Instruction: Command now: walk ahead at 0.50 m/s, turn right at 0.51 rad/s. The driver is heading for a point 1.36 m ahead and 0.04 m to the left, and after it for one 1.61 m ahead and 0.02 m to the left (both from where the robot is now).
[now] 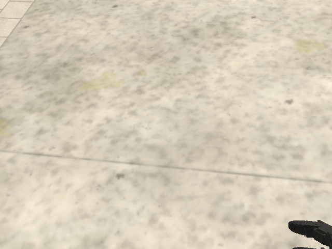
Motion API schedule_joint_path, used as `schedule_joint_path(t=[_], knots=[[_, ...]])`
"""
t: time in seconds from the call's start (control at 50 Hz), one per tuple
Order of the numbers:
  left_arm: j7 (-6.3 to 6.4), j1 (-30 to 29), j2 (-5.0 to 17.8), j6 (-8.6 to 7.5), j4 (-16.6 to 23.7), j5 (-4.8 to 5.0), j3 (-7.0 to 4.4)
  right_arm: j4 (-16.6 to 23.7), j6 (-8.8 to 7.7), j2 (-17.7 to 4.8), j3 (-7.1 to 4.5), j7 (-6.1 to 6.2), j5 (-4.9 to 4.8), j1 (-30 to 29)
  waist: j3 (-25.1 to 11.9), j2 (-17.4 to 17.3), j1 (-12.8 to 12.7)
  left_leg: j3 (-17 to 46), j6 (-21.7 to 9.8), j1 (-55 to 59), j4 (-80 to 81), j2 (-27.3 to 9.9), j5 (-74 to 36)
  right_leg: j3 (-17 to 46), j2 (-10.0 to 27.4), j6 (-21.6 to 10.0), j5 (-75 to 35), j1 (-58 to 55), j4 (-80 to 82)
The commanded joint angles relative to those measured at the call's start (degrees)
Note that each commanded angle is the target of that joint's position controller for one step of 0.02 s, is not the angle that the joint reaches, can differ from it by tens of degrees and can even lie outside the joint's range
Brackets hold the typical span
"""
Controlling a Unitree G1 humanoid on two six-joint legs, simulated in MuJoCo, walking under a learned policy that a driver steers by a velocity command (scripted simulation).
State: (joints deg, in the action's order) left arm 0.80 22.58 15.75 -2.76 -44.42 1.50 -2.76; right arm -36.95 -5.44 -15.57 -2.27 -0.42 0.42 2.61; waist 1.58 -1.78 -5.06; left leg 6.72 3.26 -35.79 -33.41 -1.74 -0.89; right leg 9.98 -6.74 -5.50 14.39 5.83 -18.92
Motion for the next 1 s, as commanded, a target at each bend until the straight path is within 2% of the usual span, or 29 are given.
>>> schedule_joint_path(t=[0.02,0.08,0.1,0.12,0.14,0.16,0.18,0.2,0.22,0.24,0.26,0.3,0.34,0.38,0.46,0.52,0.56,0.58,0.6,0.62,0.64,0.66,0.68,0.7,0.72,0.76,0.84,0.92,1.0], knots=[[0.75,2.89,9.39,0.29,1.95,0.33,-2.59,5.77,-1.81,-4.34,-1.2,-0.75,-0.5,-8.28,-0.97,6.91,-0.32,-1.86,-0.65,4.07,5.0,3.52,-1.71,12.57,13.21,-5.68,-15.5,-0.23,1.41],[1.09,1.29,9.91,1.01,2.17,0.19,-3.07,5.23,-2.48,-6.15,-2.12,-0.88,-0.87,-6.1,-0.98,8.84,1.88,-1.4,-2.61,9.45,7.9,3.74,3.39,16.15,14.37,-4.7,-18.33,-2.24,-2.41],[1.02,-0.07,9.49,1.1,2.48,-0.02,-2.98,3.96,-2.68,-7.21,-2.73,-0.65,-0.81,-1.54,-2.88,9.25,4.34,-2.74,-4.08,15.42,9.76,3.81,2.8,15.09,13.63,-3.83,-23.47,-1.98,-5.49],[0.72,-0.96,7.8,0.97,3.01,-0.34,-2.44,2.49,-2.91,-8.75,-3.53,-0.3,-0.2,4.78,-7.74,8.39,7.35,-2.27,-6.46,26.22,10.27,1.5,0.9,12.49,11.13,-2.28,-27.71,0.05,-12.73],[0.5,-1.21,5.36,0.72,4.19,-1.38,-1.41,1.61,-2.8,-11.45,-4.25,0.17,0.65,14.01,-16.22,3.77,11.15,6.54,-10.62,41.76,7.72,-7.25,3.4,8.56,8.07,-0.48,-19.6,7.29,-27.03],[0.37,8.16,1.24,0.15,4.23,-0.14,-0.11,-1.23,-2.01,-14.89,-5.26,-0.12,0.79,19.45,-22.32,-14.38,7.67,31.5,-20.73,59.52,10.59,-19.45,11.81,2.07,-0.55,3.52,13.46,27.57,-44.53],[0.4,8.48,6.07,-0.23,2.99,0.5,-0.61,-1.37,-1.74,-10.03,-4.33,-0.5,-0.99,19.37,-18.49,-11.92,8.45,38.93,-20.61,56.92,14.6,-20.95,23.66,2.41,3.35,3.99,18.59,34.94,-52.03],[0.23,1.68,9.11,-0.32,3.53,0.53,-1.48,-1.15,-1.54,-6.9,-3.48,-0.39,-1.23,16.32,-9.64,-5.59,9.62,30.84,-18.26,49.15,16.0,-18.08,24.25,2.02,5.32,4.3,13.55,37.11,-53.95],[0.25,-2.94,8.86,-0.45,4.64,-0.08,-1.48,-0.95,-1.18,-6.28,-3.04,-0.44,-0.64,13.49,-4.78,-1.09,8.82,23.93,-16.78,41.89,17.22,-15.53,19.12,-0.28,7.16,4.53,9.64,36.31,-52.84],[0.06,-5.95,8.18,-0.82,5.58,-0.87,-1.56,-1.45,-0.99,-5.55,-2.72,-0.55,-0.33,11.95,-1.24,-0.21,7.9,19.49,-16.53,36.32,18.74,-13.46,13.01,-1.26,8.53,4.76,7.19,35.98,-49.87],[-0.27,-6.27,7.43,-0.96,5.88,-1.0,-1.59,-1.72,-1.04,-4.86,-2.3,-0.54,0.22,11.29,-0.92,-1.48,6.43,15.91,-15.93,32.98,20.05,-11.62,8.82,-1.95,10.12,4.75,5.56,33.63,-47.46],[-0.73,-5.35,5.12,-0.9,5.87,-0.8,-0.99,-2.61,-1.19,-4.68,-2.2,-0.7,-0.16,11.28,-1.67,-3.86,5.12,12.02,-16.41,29.91,21.95,-10.12,4.14,-4.03,11.23,5.23,5.0,31.01,-42.84],[-0.96,-8.22,3.6,-0.95,7.04,-1.32,-0.24,-3.65,-1.25,-6.79,-2.69,-0.59,-0.82,11.96,-0.95,-3.67,5.45,9.06,-17.4,27.89,23.99,-10.31,1.36,-5.77,12.16,6.04,3.0,31.09,-36.62],[-1.27,-12.06,2.68,-1.32,8.1,-1.58,0.48,-4.36,-0.97,-8.65,-3.1,-0.35,-1.07,12.38,-0.56,-2.78,6.48,5.71,-17.02,26.52,25.02,-9.52,0.29,-6.81,12.52,6.26,-3.45,29.57,-29.03],[-1.95,-19.12,3.23,-1.97,9.68,-0.95,0.7,-6.48,-0.23,-10.45,-3.2,-0.32,-1.76,16.06,-0.1,-2.31,9.06,1.56,-15.01,26.18,24.54,-8.58,-0.54,-8.53,10.42,6.25,-14.57,24.08,-17.22],[-2.44,-23.18,4.46,-2.39,11.71,-0.64,0.27,-8.25,0.58,-10.82,-3.09,-0.28,-2.3,19.21,0.9,-2.41,9.45,3.63,-13.85,29.39,22.07,-10.58,-0.24,-8.06,9.4,5.05,-13.07,22.79,-12.73],[-2.61,-21.23,5.9,-2.83,11.6,-0.62,-0.44,-8.79,1.36,-11.82,-3.28,0.03,-2.28,19.37,0.22,-2.92,7.18,5.02,-12.57,30.79,18.8,-11.36,-2.15,-8.35,8.45,3.91,-10.53,18.03,-9.52],[-2.39,-16.96,7.21,-2.94,10.39,-0.78,-1.25,-8.76,1.6,-11.82,-3.15,0.2,-2.24,18.8,-1.84,-2.55,4.44,3.99,-11.34,29.85,14.32,-9.92,-6.96,-9.13,7.64,2.86,-10.39,11.01,-7.26],[-1.85,-9.8,9.79,-2.95,8.61,-1.2,-2.57,-8.57,1.53,-10.19,-2.47,0.21,-1.76,18.93,-6.64,-1.49,0.99,1.73,-9.53,26.34,5.05,-6.69,-8.98,-8.26,9.03,1.25,-10.56,-0.45,-7.12],[-1.08,0.43,14.46,-2.68,7.64,-2.27,-3.81,-6.45,1.2,-6.08,-0.88,0.22,-0.18,18.26,-15.9,5.75,-3.11,-1.43,-6.86,15.57,-13.1,-2.27,5.67,3.63,21.1,-2.59,-11.97,-16.63,-8.91],[-1.38,2.36,16.61,-1.77,6.5,-2.3,-4.29,-5.98,0.45,-1.79,0.3,0.38,-1.47,25.74,-22.41,20.52,-0.01,-3.68,-4.3,-1.76,-29.61,3.72,34.2,25.33,31.82,-9.49,0.96,-28.32,-2.9],[-1.55,1.84,11.12,-1.69,6.64,-1.79,-2.98,-6.89,0.4,-8.04,-1.29,0.52,-2.63,22.74,-17.13,12.92,-1.73,1.1,-4.17,-6.78,-36.39,1.24,33.49,26.46,29.7,-8.1,8.69,-23.5,0.31],[-1.55,-1.28,8.96,-1.83,6.52,-1.4,-2.23,-5.69,0.49,-9.73,-2.07,0.45,-3.13,18.51,-10.16,10.49,-1.02,0.55,-4.45,-9.15,-37.35,-0.71,28.26,18.45,28.02,-6.34,7.62,-17.29,1.52],[-1.74,-5.14,7.55,-2.05,6.66,-1.63,-1.71,-5.53,0.83,-8.94,-2.03,0.64,-2.69,16.78,-6.79,7.86,0.86,-0.5,-4.09,-7.21,-36.02,-2.72,23.87,12.82,25.61,-5.5,2.68,-10.9,3.22],[-1.94,-7.89,5.91,-2.3,6.5,-1.89,-1.37,-5.46,1.32,-8.21,-2.23,0.68,-2.07,15.94,-3.97,7.8,2.37,-0.63,-3.78,-5.69,-33.94,-4.05,20.79,8.26,23.7,-5.29,-1.45,-6.04,5.22],[-1.97,-10.4,4.84,-3.22,5.75,-2.33,-1.44,-5.88,2.64,-5.87,-2.11,0.53,-2.24,17.29,-2.39,8.86,4.76,-0.78,-3.21,-0.97,-32.55,-5.49,17.25,1.71,21.93,-5.14,-7.2,0.03,8.67],[-1.4,-10.21,6.45,-4.18,3.4,-2.39,-2.42,-3.92,3.82,-4.22,-1.99,0.45,-1.74,13.52,0.14,5.59,5.35,0.13,-2.1,-4.27,-26.6,-5.96,9.95,-6.52,22.25,-5.95,-15.85,0.9,11.43],[-0.68,-9.12,8.42,-3.59,1.82,-2.1,-3.03,-1.89,3.32,-3.03,-1.31,-1.0,-1.67,7.3,1.78,4.47,3.41,-2.92,-2.7,-2.59,-13.6,-5.31,-0.18,-14.17,20.99,-4.66,-17.95,-0.4,12.23],[-0.38,-5.48,10.41,-2.4,-0.27,-1.09,-3.79,1.56,3.33,-2.91,-0.92,-2.3,-1.7,0.02,4.13,3.51,0.94,-6.09,-4.6,-3.4,-5.91,-4.61,0.26,-17.63,22.84,-3.68,-18.75,-6.03,11.17]])
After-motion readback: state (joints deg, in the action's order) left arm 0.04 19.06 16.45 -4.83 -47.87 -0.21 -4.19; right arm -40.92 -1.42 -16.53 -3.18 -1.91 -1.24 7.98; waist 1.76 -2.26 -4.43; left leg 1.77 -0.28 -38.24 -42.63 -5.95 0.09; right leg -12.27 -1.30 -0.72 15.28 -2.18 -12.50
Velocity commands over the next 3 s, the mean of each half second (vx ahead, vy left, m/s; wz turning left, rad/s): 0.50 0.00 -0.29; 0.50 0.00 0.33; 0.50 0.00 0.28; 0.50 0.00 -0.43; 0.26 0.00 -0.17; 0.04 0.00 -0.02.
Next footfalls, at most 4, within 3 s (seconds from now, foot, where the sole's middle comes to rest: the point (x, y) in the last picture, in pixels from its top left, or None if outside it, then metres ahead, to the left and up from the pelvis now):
0.14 left None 0.26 0.13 -0.78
0.60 right None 0.47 -0.17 -0.78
1.14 left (176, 182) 0.74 0.10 -0.78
1.70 right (209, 122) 1.09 -0.05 -0.78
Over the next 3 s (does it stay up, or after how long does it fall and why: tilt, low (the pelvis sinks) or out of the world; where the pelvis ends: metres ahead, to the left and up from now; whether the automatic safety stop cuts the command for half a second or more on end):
stays up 1.32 0.05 -0.01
